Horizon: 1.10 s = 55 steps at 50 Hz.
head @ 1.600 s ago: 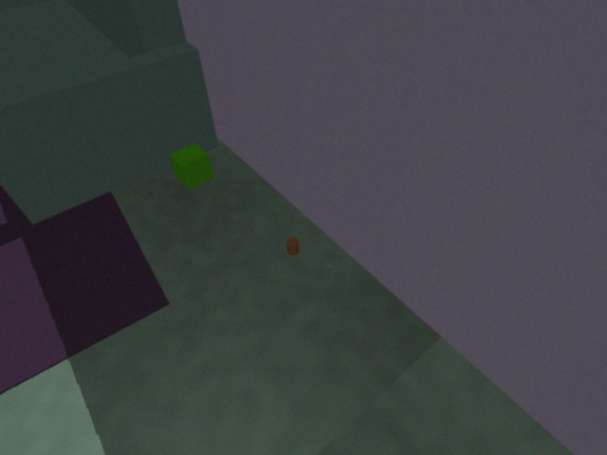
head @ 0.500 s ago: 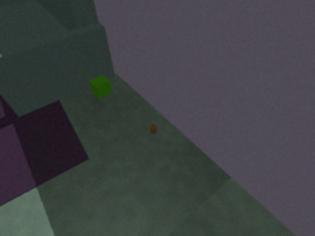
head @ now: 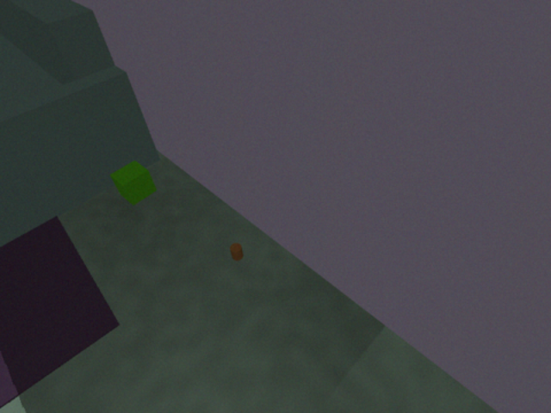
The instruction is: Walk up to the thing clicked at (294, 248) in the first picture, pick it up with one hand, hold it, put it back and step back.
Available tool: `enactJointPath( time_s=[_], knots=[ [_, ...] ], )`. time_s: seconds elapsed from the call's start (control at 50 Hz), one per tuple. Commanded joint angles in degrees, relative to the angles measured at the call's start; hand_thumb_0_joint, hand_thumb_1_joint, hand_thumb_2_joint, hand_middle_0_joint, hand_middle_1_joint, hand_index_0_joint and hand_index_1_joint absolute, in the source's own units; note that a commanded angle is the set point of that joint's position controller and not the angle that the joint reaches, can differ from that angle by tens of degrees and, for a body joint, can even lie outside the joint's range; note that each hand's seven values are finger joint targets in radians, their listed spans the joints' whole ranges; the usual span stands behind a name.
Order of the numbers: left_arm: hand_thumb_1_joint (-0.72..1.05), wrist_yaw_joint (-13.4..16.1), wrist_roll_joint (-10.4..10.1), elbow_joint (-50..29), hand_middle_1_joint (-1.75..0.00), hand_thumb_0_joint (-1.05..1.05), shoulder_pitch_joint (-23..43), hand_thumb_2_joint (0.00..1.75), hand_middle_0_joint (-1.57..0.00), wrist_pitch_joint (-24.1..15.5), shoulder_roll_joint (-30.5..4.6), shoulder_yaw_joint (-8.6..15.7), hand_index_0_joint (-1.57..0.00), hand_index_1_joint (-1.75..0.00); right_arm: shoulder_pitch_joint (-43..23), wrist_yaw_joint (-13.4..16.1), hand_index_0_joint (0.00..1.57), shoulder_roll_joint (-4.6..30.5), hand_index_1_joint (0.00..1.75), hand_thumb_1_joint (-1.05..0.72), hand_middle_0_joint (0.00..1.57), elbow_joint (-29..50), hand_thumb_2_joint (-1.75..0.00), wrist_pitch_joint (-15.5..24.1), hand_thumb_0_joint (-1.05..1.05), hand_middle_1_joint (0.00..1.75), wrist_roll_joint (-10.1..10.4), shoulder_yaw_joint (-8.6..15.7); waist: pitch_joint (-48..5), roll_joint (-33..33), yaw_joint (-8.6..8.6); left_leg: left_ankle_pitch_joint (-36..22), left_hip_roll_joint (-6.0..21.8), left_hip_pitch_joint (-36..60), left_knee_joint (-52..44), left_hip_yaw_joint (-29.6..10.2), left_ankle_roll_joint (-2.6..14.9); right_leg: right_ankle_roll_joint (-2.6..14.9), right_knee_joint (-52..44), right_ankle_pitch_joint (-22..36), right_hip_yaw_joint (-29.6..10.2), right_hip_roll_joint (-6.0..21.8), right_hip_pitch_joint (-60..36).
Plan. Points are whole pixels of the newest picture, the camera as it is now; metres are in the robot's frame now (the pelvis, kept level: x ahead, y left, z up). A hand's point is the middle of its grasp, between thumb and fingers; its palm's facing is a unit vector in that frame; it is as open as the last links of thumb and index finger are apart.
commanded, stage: walk up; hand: left
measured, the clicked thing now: (236, 251) +0.91 +0.24 -0.74
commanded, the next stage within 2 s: none
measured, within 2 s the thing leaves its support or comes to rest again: neither
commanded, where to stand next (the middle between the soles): +0.51 +0.05 m, yaw -5 degrees
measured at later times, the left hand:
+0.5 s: hand (116, 340) +0.29 +0.33 -0.14, palm faces -0.13 -0.92 -0.36, open 7.4 cm
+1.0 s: hand (147, 265) +0.44 +0.30 -0.12, palm faces -0.11 -0.90 -0.42, open 7.4 cm
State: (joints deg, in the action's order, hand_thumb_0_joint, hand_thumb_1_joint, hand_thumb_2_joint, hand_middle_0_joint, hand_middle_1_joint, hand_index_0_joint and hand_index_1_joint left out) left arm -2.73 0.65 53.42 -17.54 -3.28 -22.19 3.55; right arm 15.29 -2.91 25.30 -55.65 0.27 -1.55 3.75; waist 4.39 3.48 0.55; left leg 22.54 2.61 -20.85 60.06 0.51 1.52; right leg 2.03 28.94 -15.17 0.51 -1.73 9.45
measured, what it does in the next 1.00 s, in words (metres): walks ahead: left foot, then right foot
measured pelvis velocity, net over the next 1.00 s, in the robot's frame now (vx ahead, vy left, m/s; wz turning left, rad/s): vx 0.36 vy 0.04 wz -0.10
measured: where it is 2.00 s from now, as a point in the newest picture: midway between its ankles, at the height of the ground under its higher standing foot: (280, 352)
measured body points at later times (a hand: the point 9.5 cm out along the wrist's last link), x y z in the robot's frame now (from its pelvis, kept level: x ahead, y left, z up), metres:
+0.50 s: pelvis +0.20 +0.06 +0.00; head +0.22 +0.08 +0.45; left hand +0.29 +0.38 -0.12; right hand +0.24 -0.25 -0.09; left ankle +0.24 +0.17 -0.74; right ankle +0.21 -0.09 -0.67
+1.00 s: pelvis +0.36 +0.04 +0.00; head +0.37 +0.01 +0.45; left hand +0.44 +0.35 -0.09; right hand +0.41 -0.28 -0.12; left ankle +0.46 +0.19 -0.69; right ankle +0.37 -0.09 -0.74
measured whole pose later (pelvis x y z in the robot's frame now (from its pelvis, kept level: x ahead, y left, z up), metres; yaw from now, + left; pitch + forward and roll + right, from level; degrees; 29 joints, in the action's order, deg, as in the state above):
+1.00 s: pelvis +0.36 +0.04 +0.00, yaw -6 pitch -3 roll +0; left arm -1.7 0.6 47.2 -20.3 -4.8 -21.8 1.7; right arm 16.8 -3.7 24.8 -46.8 0.8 -0.5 3.2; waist 4.7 4.2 1.1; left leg 18.2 4.7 -27.7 51.3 -0.9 -0.1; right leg 0.9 28.9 -14.5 1.7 1.4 11.2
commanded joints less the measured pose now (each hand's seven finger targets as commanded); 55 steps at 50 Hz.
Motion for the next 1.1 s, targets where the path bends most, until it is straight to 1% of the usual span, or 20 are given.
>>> enactJointPath(
  time_s=[0.0, 0.14, 0.2, 0.24, 0.26, 0.28, 0.3, 0.4, 0.52, 0.62, 0.68, 0.7, 0.72, 0.74, 0.76, 0.82, 0.86, 0.94, 1.02, 1.08],
  knots=[
    [0.90, 1.22, -1.22, -4.86, -0.30, 0.00, -0.74, 0.90, -0.20, -2.42, -15.27, 3.76, -0.20, -0.30, 1.33, -0.29, 0.20, 9.40, 0.30, -0.90, 0.20, 5.03, -0.90, 1.83, 0.00, 0.30, -0.08, 2.52, 4.14, -8.99, 0.13, -6.19, 4.23, -9.71, -3.77, -3.42, -0.34, 9.63, -17.25, -1.39, -17.54, 13.93, -0.36],
    [0.90, 1.23, -0.60, -7.86, -0.30, 0.00, -1.15, 0.90, -0.20, -2.72, -17.11, 3.95, -0.20, -0.30, -6.47, -1.36, 0.20, 8.67, 0.30, -0.90, 0.20, 10.62, -0.90, 2.90, 0.00, 0.30, -0.48, 3.33, 4.17, -9.77, 1.69, -12.61, 4.10, -3.64, -22.70, -0.69, -1.89, 9.43, -13.65, 4.50, -11.25, 12.89, 2.60],
    [0.90, 1.41, -0.39, -8.56, -0.30, 0.00, -0.63, 0.90, -0.20, -2.43, -17.39, 3.70, -0.20, -0.30, -2.94, -1.23, 0.20, 8.33, 0.30, -0.90, 0.20, 10.57, -0.90, 3.55, 0.00, 0.30, -0.15, 3.95, 0.24, -9.43, -1.01, -15.54, 2.12, 7.70, -26.79, 2.26, -0.37, 7.62, -7.15, 14.01, -9.89, 13.13, 5.03],
    [0.90, 1.54, -0.51, -9.04, -0.30, 0.00, -2.66, 0.90, -0.20, -2.21, -14.94, 2.69, -0.20, -0.30, 6.39, -0.42, 0.20, 10.83, 0.30, -0.90, 0.20, 8.14, -0.90, 4.27, 0.00, 0.30, -0.58, 5.29, -5.96, -0.80, -5.36, -12.84, -1.03, 22.23, -31.59, 3.25, 1.74, 5.14, 12.34, 20.44, -5.17, 7.29, 7.52],
    [0.90, 1.73, -1.03, -9.34, -0.30, 0.00, -6.27, 0.90, -0.20, -2.06, -11.07, 1.64, -0.20, -0.30, 13.32, 0.12, 0.20, 14.64, 0.30, -0.90, 0.20, 7.45, -0.90, 4.67, 0.00, 0.30, -1.37, 6.64, -10.37, 9.47, -8.16, -2.82, 6.62, 30.18, -36.79, -7.59, 4.96, 2.63, 28.13, 13.90, -1.94, 2.86, 14.88],
    [0.90, 1.94, -1.65, -9.56, -0.30, 0.00, -8.72, 0.90, -0.20, -1.98, -7.68, 0.68, -0.20, -0.30, 13.07, 0.65, 0.20, 16.76, 0.30, -0.90, 0.20, 8.99, -0.90, 5.06, 0.00, 0.30, -1.37, 6.86, -10.36, 15.39, -6.10, 0.93, 19.79, 34.15, -42.00, -31.73, 8.80, 0.56, 36.80, -14.21, -2.69, -4.45, 26.74],
    [0.90, 2.95, -1.28, -8.15, -0.30, 0.00, -7.85, 0.90, -0.20, -1.34, -14.27, 2.12, -0.20, -0.30, 9.69, 0.57, 0.20, 17.95, 0.30, -0.90, 0.20, 9.64, -0.90, 4.84, 0.00, 0.30, 0.68, 7.12, -9.63, 8.84, -5.63, 7.51, 23.96, 29.31, -45.12, -38.43, 14.14, 1.79, 42.46, -16.46, -6.82, -0.86, 27.34],
    [0.90, 1.24, -1.64, -6.20, -0.30, 0.00, -7.52, 0.90, -0.20, -0.85, -13.13, 2.24, -0.20, -0.30, 2.70, 1.11, 0.20, 11.24, 0.30, -0.90, 0.20, 12.24, -0.90, 5.24, 0.00, 0.30, 1.58, 4.01, -0.62, 4.91, -1.19, -17.99, 12.70, 10.96, -44.44, -8.90, 8.38, 0.35, 35.55, -4.62, -6.28, 3.73, 18.92],
    [0.90, -0.34, -0.34, -9.28, -0.30, 0.00, -0.49, 0.90, -0.20, -0.67, -11.47, 2.19, -0.20, -0.30, 3.91, 0.93, 0.20, 12.76, 0.30, -0.90, 0.20, 13.82, -0.90, 5.27, 0.00, 0.30, 1.03, 4.14, 1.37, 5.48, -2.37, -13.01, 13.79, 11.18, -45.49, -4.95, 12.67, -1.83, 17.23, -0.97, -1.68, 7.07, 19.07],
    [0.90, -0.47, 0.00, -8.62, -0.30, 0.00, 0.21, 0.90, -0.20, -1.55, -11.28, 2.89, -0.20, -0.30, 3.28, 0.36, 0.20, 12.76, 0.30, -0.90, 0.20, 14.64, -0.90, 4.48, 0.00, 0.30, 1.24, 3.72, -0.36, 3.68, -1.28, -12.78, 11.89, 6.33, -39.64, -2.93, 10.44, -0.68, 6.43, 4.18, 1.74, 4.22, 7.93],
    [0.90, 0.63, 0.23, -5.99, -0.30, 0.00, -8.03, 0.90, -0.20, -2.62, -13.71, 4.18, -0.20, -0.30, 3.46, 0.29, 0.20, 9.38, 0.30, -0.90, 0.20, 15.52, -0.90, 3.72, 0.00, 0.30, 1.43, 2.26, -6.12, -6.08, 3.61, -16.39, 6.69, 2.53, -20.51, 2.03, 6.43, 1.02, -1.21, 5.02, 2.58, 1.68, -8.21],
    [0.90, 1.35, 0.61, -5.49, -0.30, 0.00, -11.99, 0.90, -0.20, -3.10, -17.81, 5.69, -0.20, -0.30, 5.62, 0.37, 0.20, 6.12, 0.30, -0.90, 0.20, 16.29, -0.90, 3.87, 0.00, 0.30, 1.65, 1.12, -8.63, -17.25, 5.40, -10.02, 2.02, -5.57, -5.50, 4.91, 3.69, 4.08, -6.07, -3.50, -11.73, 9.77, -14.51],
    [0.90, 1.88, 0.16, -7.50, -0.30, 0.00, -11.55, 0.90, -0.20, -3.58, -20.70, 5.81, -0.20, -0.30, 8.48, 0.38, 0.20, 4.19, 0.30, -0.90, 0.20, 16.20, -0.90, 3.42, 0.00, 0.30, 1.45, 0.20, -8.04, -20.45, 3.87, 8.11, -3.40, -14.51, 2.84, 1.98, 1.24, 8.47, -12.20, -6.39, -34.74, 23.63, -16.21],
    [0.90, 1.72, -0.67, -7.62, -0.30, 0.00, -8.54, 0.90, -0.20, -3.17, -21.66, 5.63, -0.20, -0.30, 7.14, 1.10, 0.20, 10.72, 0.30, -0.90, 0.20, 14.66, -0.90, 2.49, 0.00, 0.30, 0.98, 1.99, -4.52, -14.79, 3.65, 9.66, -1.25, -15.19, 6.35, -1.32, 0.90, 13.29, -13.31, -9.14, -40.35, 26.51, -10.56],
    [0.90, 1.78, -1.01, -8.40, -0.30, 0.00, -7.27, 0.90, -0.20, -2.89, -20.92, 5.49, -0.20, -0.30, 5.74, 1.41, 0.20, 12.23, 0.30, -0.90, 0.20, 14.08, -0.90, 2.59, 0.00, 0.30, 0.96, 2.36, -2.67, -13.33, 3.36, 9.92, 0.24, -16.43, 6.78, -3.12, 0.82, 15.70, -13.46, -6.10, -39.33, 26.44, -8.33],
    [0.90, 2.31, -1.49, -9.08, -0.30, 0.00, -3.06, 0.90, -0.20, -3.10, -16.74, 4.08, -0.20, -0.30, 7.51, 0.83, 0.20, 10.02, 0.30, -0.90, 0.20, 11.48, -0.90, 1.99, 0.00, 0.30, 2.16, 2.11, -0.66, -10.01, -0.02, 0.43, 1.87, -12.09, 3.03, -5.52, 0.39, 8.96, -11.90, 6.10, -18.59, 16.95, -2.77],
    [0.90, 2.30, -0.99, -9.27, -0.30, 0.00, -3.18, 0.90, -0.20, -3.40, -16.27, 3.78, -0.20, -0.30, 8.08, 0.35, 0.20, 9.24, 0.30, -0.90, 0.20, 11.09, -0.90, 1.77, 0.00, 0.30, 1.55, 2.24, -0.93, -11.20, -0.04, -2.88, 1.28, -8.54, 0.41, -3.40, -0.34, 9.79, -11.43, 11.31, -13.34, 15.14, 1.45],
    [0.90, 2.03, -0.07, -10.95, -0.30, 0.00, -1.70, 0.90, -0.20, -3.02, -16.40, 3.80, -0.20, -0.30, 4.01, -0.43, 0.20, 8.44, 0.30, -0.90, 0.20, 11.83, -0.90, 1.57, 0.00, 0.30, 0.85, 2.68, 1.30, -13.14, 0.57, -5.35, 2.42, -6.54, -11.14, -0.21, -2.03, 10.84, -13.60, 1.29, -8.55, 14.36, 6.46],
    [0.90, 2.44, 0.19, -10.74, -0.30, 0.00, -1.04, 0.90, -0.20, -1.94, -15.48, 2.60, -0.20, -0.30, 1.59, 0.51, 0.20, 6.07, 0.30, -0.90, 0.20, 11.34, -0.90, 2.51, 0.00, 0.30, 0.80, 2.15, -0.97, -13.81, 0.73, -11.64, 1.37, 2.76, -21.24, 1.09, -2.12, 9.76, -4.78, 18.47, -5.33, 14.77, 9.37],
    [0.90, 2.91, -0.61, -10.35, -0.30, 0.00, 0.62, 0.90, -0.20, -0.39, -13.05, 1.45, -0.20, -0.30, 5.65, 1.76, 0.20, 6.79, 0.30, -0.90, 0.20, 8.02, -0.90, 3.51, 0.00, 0.30, 0.69, 2.39, -5.40, -7.09, -2.02, -19.53, -1.97, 13.95, -31.71, 2.64, -0.05, 5.95, 8.77, 17.08, -2.22, 10.65, 11.36]
  ],
)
